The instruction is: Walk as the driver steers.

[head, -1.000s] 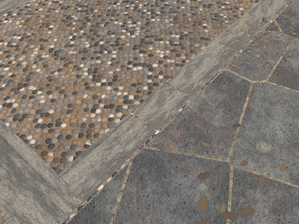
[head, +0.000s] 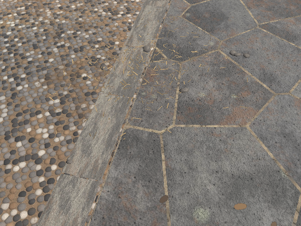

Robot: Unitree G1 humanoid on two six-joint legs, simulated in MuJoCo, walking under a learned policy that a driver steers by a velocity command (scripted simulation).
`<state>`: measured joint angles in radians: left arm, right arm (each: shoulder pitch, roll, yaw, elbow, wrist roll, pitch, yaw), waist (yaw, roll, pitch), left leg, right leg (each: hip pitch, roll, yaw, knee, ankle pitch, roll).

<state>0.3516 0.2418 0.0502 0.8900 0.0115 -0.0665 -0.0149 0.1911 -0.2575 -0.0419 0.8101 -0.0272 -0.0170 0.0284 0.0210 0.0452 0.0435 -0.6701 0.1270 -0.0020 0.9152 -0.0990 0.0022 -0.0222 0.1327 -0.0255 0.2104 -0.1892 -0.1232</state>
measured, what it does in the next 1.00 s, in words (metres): walks ahead: left foot, then right foot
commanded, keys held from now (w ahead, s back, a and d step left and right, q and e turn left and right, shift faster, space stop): w+q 0.58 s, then w+e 0.42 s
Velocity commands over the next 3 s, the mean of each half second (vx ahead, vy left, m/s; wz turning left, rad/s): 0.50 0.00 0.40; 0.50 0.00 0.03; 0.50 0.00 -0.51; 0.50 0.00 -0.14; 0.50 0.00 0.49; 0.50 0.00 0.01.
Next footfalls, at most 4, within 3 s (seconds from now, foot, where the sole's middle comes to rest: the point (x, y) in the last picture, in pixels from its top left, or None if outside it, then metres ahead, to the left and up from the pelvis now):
0.24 left None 0.29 0.12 -0.78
0.78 right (154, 193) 0.63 0.05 -0.78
1.28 left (109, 152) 0.86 0.29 -0.78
1.80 right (157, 116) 1.10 0.04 -0.78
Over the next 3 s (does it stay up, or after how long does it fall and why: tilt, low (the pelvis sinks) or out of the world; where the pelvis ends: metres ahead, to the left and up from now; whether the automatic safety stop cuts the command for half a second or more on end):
stays up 1.62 0.19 -0.02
